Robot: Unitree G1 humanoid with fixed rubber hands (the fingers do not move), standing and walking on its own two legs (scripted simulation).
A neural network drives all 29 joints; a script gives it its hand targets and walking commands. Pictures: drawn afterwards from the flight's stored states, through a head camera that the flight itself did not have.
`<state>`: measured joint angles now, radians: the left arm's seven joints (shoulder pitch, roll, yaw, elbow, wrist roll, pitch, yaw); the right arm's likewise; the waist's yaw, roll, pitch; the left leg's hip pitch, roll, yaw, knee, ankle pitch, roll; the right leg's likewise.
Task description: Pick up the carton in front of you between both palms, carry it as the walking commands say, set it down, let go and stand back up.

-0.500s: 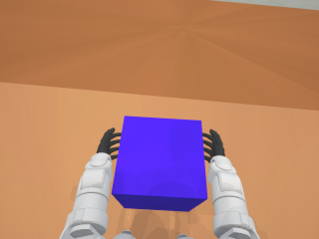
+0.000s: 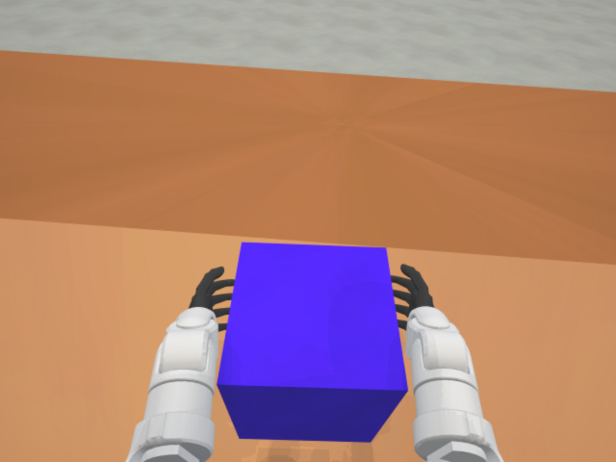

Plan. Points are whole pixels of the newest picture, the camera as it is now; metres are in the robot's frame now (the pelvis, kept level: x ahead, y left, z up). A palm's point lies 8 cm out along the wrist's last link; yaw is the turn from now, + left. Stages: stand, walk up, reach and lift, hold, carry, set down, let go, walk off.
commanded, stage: reach and lift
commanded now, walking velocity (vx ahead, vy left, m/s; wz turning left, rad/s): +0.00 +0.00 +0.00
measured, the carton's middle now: (309, 347) +0.30 +0.00 -0.05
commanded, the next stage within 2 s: hold in 0.76 s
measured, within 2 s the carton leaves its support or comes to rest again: neither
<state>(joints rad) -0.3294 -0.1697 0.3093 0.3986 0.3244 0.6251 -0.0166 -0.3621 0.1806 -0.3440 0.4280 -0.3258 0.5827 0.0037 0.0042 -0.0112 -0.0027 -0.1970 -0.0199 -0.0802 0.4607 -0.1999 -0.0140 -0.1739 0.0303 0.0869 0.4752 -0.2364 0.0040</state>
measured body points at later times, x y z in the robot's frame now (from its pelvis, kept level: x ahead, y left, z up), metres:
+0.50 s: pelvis +0.02 +0.00 +0.01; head -0.01 +0.01 +0.45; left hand +0.32 +0.15 +0.03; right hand +0.33 -0.15 +0.04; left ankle +0.04 +0.13 -0.74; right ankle +0.02 -0.12 -0.74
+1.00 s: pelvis +0.01 +0.00 +0.01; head -0.04 +0.00 +0.45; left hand +0.31 +0.15 +0.05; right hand +0.31 -0.15 +0.06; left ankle +0.04 +0.13 -0.74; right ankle +0.02 -0.12 -0.74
